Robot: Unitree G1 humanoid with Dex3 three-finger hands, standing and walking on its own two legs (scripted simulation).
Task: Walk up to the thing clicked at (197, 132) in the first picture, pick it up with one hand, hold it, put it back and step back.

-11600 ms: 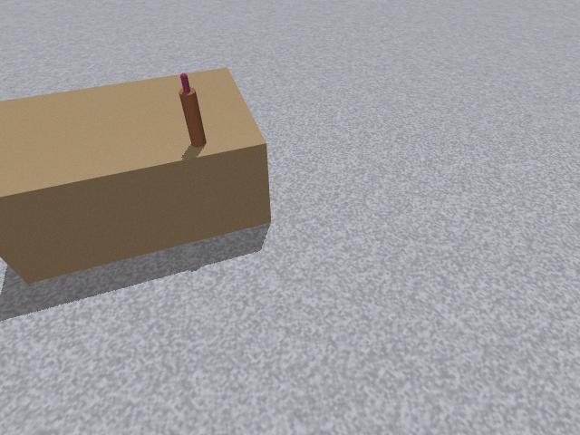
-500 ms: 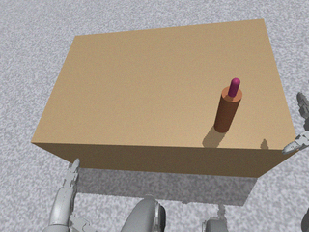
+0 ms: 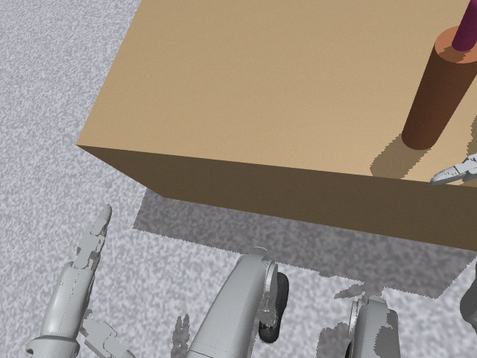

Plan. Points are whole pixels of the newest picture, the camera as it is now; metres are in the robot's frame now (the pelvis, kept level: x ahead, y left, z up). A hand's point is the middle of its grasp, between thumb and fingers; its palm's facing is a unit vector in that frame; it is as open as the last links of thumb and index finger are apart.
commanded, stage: close in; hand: right
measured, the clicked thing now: (443, 86) +0.55 -0.13 +0.02
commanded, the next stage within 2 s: close in 0.38 s
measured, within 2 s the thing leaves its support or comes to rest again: leaves its support in 1.82 s
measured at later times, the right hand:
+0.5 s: hand (431, 134) +0.51 -0.14 -0.03, palm faces +0.03 +1.00 +0.01, open 17.6 cm
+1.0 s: hand (430, 125) +0.52 -0.13 -0.04, palm faces +0.02 +1.00 -0.01, open 16.5 cm
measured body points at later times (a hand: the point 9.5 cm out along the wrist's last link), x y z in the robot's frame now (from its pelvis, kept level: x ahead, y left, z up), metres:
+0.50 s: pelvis +0.01 +0.01 +0.01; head +0.19 -0.05 +0.41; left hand +0.18 +0.27 +0.12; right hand +0.50 -0.19 -0.03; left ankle +0.14 +0.14 -0.53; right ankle +0.02 -0.12 -0.53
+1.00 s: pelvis +0.00 +0.00 -0.01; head +0.19 -0.05 +0.40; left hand +0.17 +0.27 +0.11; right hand +0.52 -0.19 -0.03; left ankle +0.14 +0.14 -0.53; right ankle +0.02 -0.12 -0.53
